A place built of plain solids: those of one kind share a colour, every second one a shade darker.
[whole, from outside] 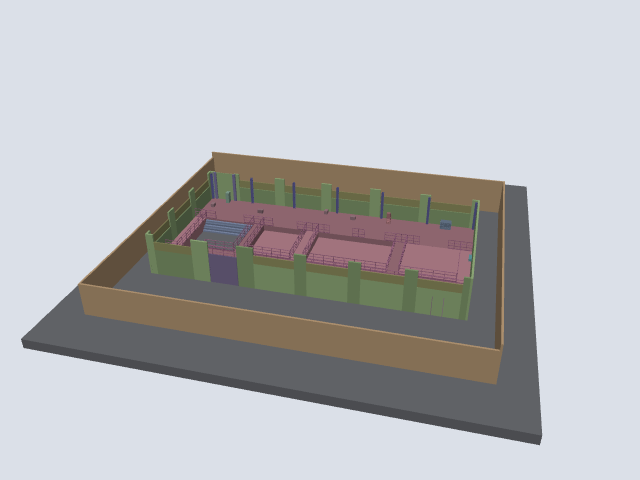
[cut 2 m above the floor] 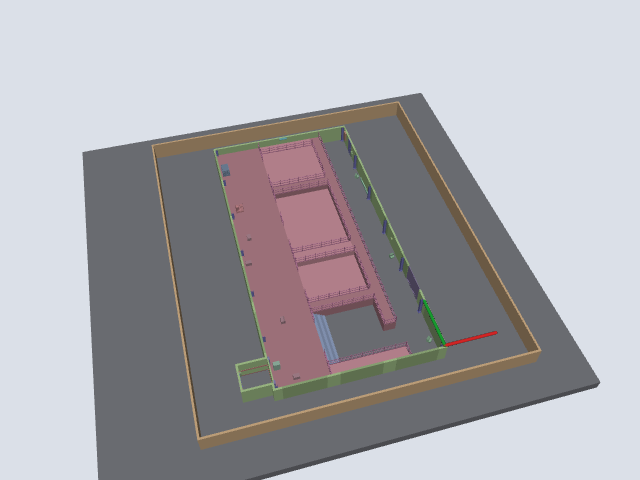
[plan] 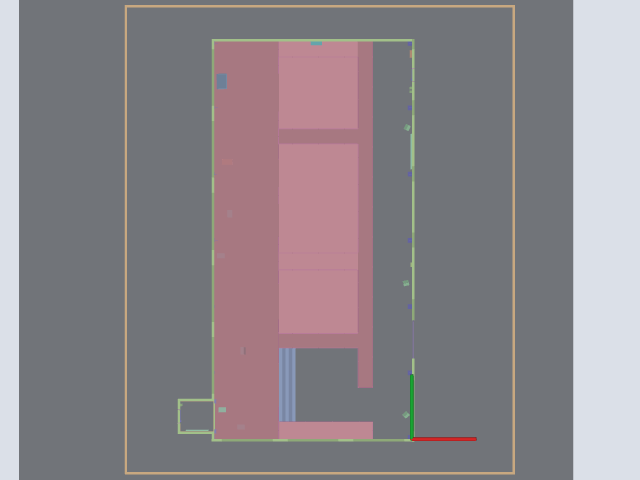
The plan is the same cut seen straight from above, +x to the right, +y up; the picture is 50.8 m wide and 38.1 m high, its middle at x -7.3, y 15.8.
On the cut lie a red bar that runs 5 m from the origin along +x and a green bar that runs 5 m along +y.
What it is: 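A works' hall with a row of bays behind a railed edge, a stair in one of them; one tall room; a strip of floor behind the doors, a deck 1.11 m over it that fills the rest, and 3 sunk grounds in the deck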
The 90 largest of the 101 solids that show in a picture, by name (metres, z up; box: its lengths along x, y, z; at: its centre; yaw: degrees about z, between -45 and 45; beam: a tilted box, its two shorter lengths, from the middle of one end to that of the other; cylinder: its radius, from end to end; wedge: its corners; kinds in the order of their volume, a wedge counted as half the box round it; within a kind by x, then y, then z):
{
 "raised_floor_bank_1": {"box": [5.15, 31.55, 1.16], "at": [-13.12, 15.78, 0.53]},
 "raised_floor_bank_2": {"box": [6.25, 1.4, 1.16], "at": [-7.42, 0.7, 0.53]},
 "raised_floor_bank_3": {"box": [6.25, 1.2, 1.16], "at": [-7.42, 7.8, 0.53]},
 "raised_floor_bank_4": {"box": [6.25, 5.0, 0.49], "at": [-7.42, 10.9, 0.2]},
 "raised_floor_bank_5": {"box": [6.25, 1.4, 1.16], "at": [-7.42, 14.1, 0.53]},
 "raised_floor_bank_6": {"box": [6.25, 8.6, 0.51], "at": [-7.42, 19.1, 0.2]},
 "raised_floor_bank_7": {"box": [6.25, 1.25, 1.16], "at": [-7.42, 24.02, 0.53]},
 "raised_floor_bank_8": {"box": [6.25, 5.65, 1.16], "at": [-7.42, 27.48, 0.53]},
 "raised_floor_bank_9": {"box": [6.25, 1.25, 1.16], "at": [-7.42, 30.93, 0.53]},
 "raised_floor_bank_10": {"box": [1.2, 1.4, 1.16], "at": [-3.7, 0.7, 0.53]},
 "raised_floor_bank_11": {"box": [1.2, 27.5, 1.16], "at": [-3.7, 17.8, 0.53]},
 "yard_bound_1": {"box": [0.2, 37.27, 4.16], "at": [-22.71, 15.82, 2.03]},
 "yard_bound_2": {"box": [30.99, 0.2, 3.46], "at": [-7.31, -2.72, 1.68]},
 "yard_bound_3": {"box": [30.99, 0.2, 4.16], "at": [-7.31, 34.35, 2.03]},
 "yard_bound_4": {"box": [0.2, 37.27, 3.46], "at": [8.08, 15.82, 1.68]},
 "wall_1": {"box": [0.2, 2.8, 2.45], "at": [-18.5, 1.8, 1.18]},
 "wall_2": {"box": [2.9, 0.2, 2.45], "at": [-17.15, 0.5, 1.18]},
 "wall_3": {"box": [2.9, 0.2, 2.45], "at": [-17.15, 3.1, 1.18]},
 "wall_4": {"box": [0.2, 0.61, 4.65], "at": [-15.8, 3.3, 2.27]},
 "wall_5": {"box": [0.2, 4.51, 2.95], "at": [-15.8, 5.85, 1.43]},
 "wall_6": {"box": [0.2, 1.21, 4.65], "at": [-15.8, 8.7, 2.27]},
 "wall_7": {"box": [0.2, 4.51, 2.95], "at": [-15.8, 11.55, 1.43]},
 "wall_8": {"box": [0.2, 1.21, 4.65], "at": [-15.8, 14.4, 2.27]},
 "wall_9": {"box": [0.2, 4.56, 2.95], "at": [-15.8, 17.27, 1.43]},
 "wall_10": {"box": [0.2, 1.21, 4.65], "at": [-15.8, 20.15, 2.27]},
 "wall_11": {"box": [0.2, 4.51, 2.95], "at": [-15.8, 23.0, 1.43]},
 "wall_12": {"box": [0.2, 1.21, 4.65], "at": [-15.8, 25.85, 2.27]},
 "wall_13": {"box": [0.2, 4.51, 2.95], "at": [-15.8, 28.7, 1.43]},
 "wall_14": {"box": [0.2, 0.81, 4.65], "at": [-15.8, 31.35, 2.27]},
 "wall_15": {"box": [0.06, 2.52, 4.65], "at": [-15.67, 1.8, 2.27]},
 "wall_16": {"box": [0.81, 0.2, 4.65], "at": [-15.5, -0.1, 2.27]},
 "wall_17": {"box": [4.06, 0.2, 2.95], "at": [-13.07, -0.1, 1.43]},
 "wall_18": {"box": [1.21, 0.2, 4.65], "at": [-10.45, -0.1, 2.27]},
 "wall_19": {"box": [4.01, 0.2, 2.95], "at": [-7.85, -0.1, 1.43]},
 "wall_20": {"box": [16.1, 0.2, 4.65], "at": [-7.85, 31.65, 2.27]},
 "wall_21": {"box": [1.21, 0.2, 4.65], "at": [-5.25, -0.1, 2.27]},
 "wall_22": {"box": [4.06, 0.2, 2.95], "at": [-2.62, -0.1, 1.43]},
 "wall_23": {"box": [0.81, 0.2, 4.65], "at": [-0.2, -0.1, 2.27]},
 "wall_24": {"box": [0.2, 0.81, 4.65], "at": [0.1, 0.2, 2.27]},
 "wall_25": {"box": [0.2, 4.06, 2.95], "at": [0.1, 2.62, 1.43]},
 "wall_26": {"box": [0.2, 1.76, 4.65], "at": [0.1, 5.53, 2.27]},
 "wall_27": {"box": [0.2, 1.71, 4.65], "at": [0.1, 10.25, 2.27]},
 "wall_28": {"box": [0.2, 4.11, 2.95], "at": [0.1, 13.15, 1.43]},
 "wall_29": {"box": [0.2, 1.21, 4.65], "at": [0.1, 15.8, 2.27]},
 "wall_30": {"box": [0.2, 4.06, 2.95], "at": [0.1, 18.43, 1.43]},
 "wall_31": {"box": [0.2, 1.21, 4.65], "at": [0.1, 21.05, 2.27]},
 "wall_32": {"box": [0.2, 4.06, 2.95], "at": [0.1, 23.68, 1.43]},
 "wall_33": {"box": [0.2, 1.21, 4.65], "at": [0.1, 26.3, 2.27]},
 "wall_34": {"box": [0.2, 4.06, 2.95], "at": [0.1, 28.93, 1.43]},
 "wall_35": {"box": [0.2, 0.81, 4.65], "at": [0.1, 31.35, 2.27]},
 "door_landing_1": {"box": [0.56, 5.82, 0.97], "at": [-10.57, 4.3, 0.44]},
 "door_landing_2": {"box": [0.78, 5.82, 0.79], "at": [-10.42, 4.3, 0.34]},
 "door_landing_3": {"box": [0.78, 5.82, 0.6], "at": [-10.16, 4.3, 0.25]},
 "door_landing_4": {"box": [0.78, 5.82, 0.42], "at": [-9.9, 4.3, 0.16]},
 "door_landing_5": {"box": [0.78, 5.82, 0.23], "at": [-9.64, 4.3, 0.07]},
 "window_pane_1": {"box": [0.1, 4.5, 0.91], "at": [-15.85, 5.85, 3.34]},
 "window_pane_2": {"box": [0.1, 4.5, 0.91], "at": [-15.85, 11.55, 3.34]},
 "window_pane_3": {"box": [0.1, 4.55, 0.91], "at": [-15.85, 17.27, 3.34]},
 "window_pane_4": {"box": [0.1, 4.5, 0.91], "at": [-15.85, 23.0, 3.34]},
 "window_pane_5": {"box": [0.1, 4.5, 0.91], "at": [-15.85, 28.7, 3.34]},
 "window_pane_6": {"box": [4.05, 0.1, 0.91], "at": [-13.07, -0.15, 3.34]},
 "window_pane_7": {"box": [4.0, 0.1, 0.91], "at": [-7.85, -0.15, 3.34]},
 "window_pane_8": {"box": [4.05, 0.1, 0.91], "at": [-2.62, -0.15, 3.34]},
 "window_pane_9": {"box": [0.1, 4.05, 0.91], "at": [0.15, 2.62, 3.34]},
 "window_pane_10": {"box": [0.1, 4.1, 0.91], "at": [0.15, 13.15, 3.34]},
 "window_pane_11": {"box": [0.1, 4.05, 0.91], "at": [0.15, 18.43, 3.34]},
 "window_pane_12": {"box": [0.1, 4.05, 0.91], "at": [0.15, 23.68, 3.34]},
 "window_pane_13": {"box": [0.1, 4.05, 0.91], "at": [0.15, 28.93, 3.34]},
 "pallet_stack_1": {"box": [0.73, 1.14, 0.86], "at": [-15.09, 28.39, 1.49]},
 "roller_shutter_1": {"box": [0.06, 2.86, 3.35], "at": [0.12, 7.9, 1.62]},
 "pier_1": {"box": [0.17, 0.34, 4.65], "at": [-15.62, 0.6, 2.27]},
 "pier_2": {"box": [0.17, 0.34, 4.65], "at": [-15.62, 3.0, 2.27]},
 "deck_rail_1": {"box": [7.45, 0.024, 0.1], "at": [-6.83, 1.37, 1.16]},
 "deck_rail_2": {"box": [7.45, 0.05, 0.05], "at": [-6.83, 1.37, 1.5]},
 "deck_rail_3": {"box": [7.45, 0.05, 0.05], "at": [-6.83, 1.37, 1.81]},
 "deck_rail_4": {"box": [0.024, 8.6, 0.1], "at": [-4.27, 19.1, 1.16]},
 "deck_rail_5": {"box": [0.05, 8.6, 0.05], "at": [-4.27, 19.1, 1.5]},
 "deck_rail_6": {"box": [0.05, 8.6, 0.05], "at": [-4.27, 19.1, 1.81]},
 "deck_rail_7": {"box": [0.05, 8.6, 0.05], "at": [-4.27, 19.1, 2.13]},
 "deck_rail_8": {"box": [0.024, 27.44, 0.1], "at": [-3.13, 17.83, 1.16]},
 "deck_rail_9": {"box": [0.05, 27.44, 0.05], "at": [-3.13, 17.83, 1.5]},
 "deck_rail_10": {"box": [0.05, 27.44, 0.05], "at": [-3.13, 17.83, 1.81]},
 "deck_rail_11": {"box": [0.05, 27.44, 0.05], "at": [-3.13, 17.83, 2.13]},
 "tote_stack_1": {"box": [0.6, 0.4, 1.32], "at": [-15.05, 2.32, 1.77]},
 "carton_1": {"box": [0.6, 0.4, 0.4], "at": [-15.17, 14.54, 1.31]},
 "carton_2": {"box": [0.4, 0.6, 0.4], "at": [-14.46, 17.88, 1.31]},
 "carton_3": {"box": [0.6, 0.4, 0.4], "at": [-13.57, 0.96, 1.31]},
 "steel_column_1": {"box": [0.014, 0.26, 4.45], "at": [-15.44, 0.14, 2.17]},
 "steel_column_2": {"box": [0.014, 0.26, 4.45], "at": [-15.44, 5.26, 2.17]},
 "steel_column_3": {"box": [0.014, 0.26, 4.45], "at": [-15.44, 10.52, 2.17]}
}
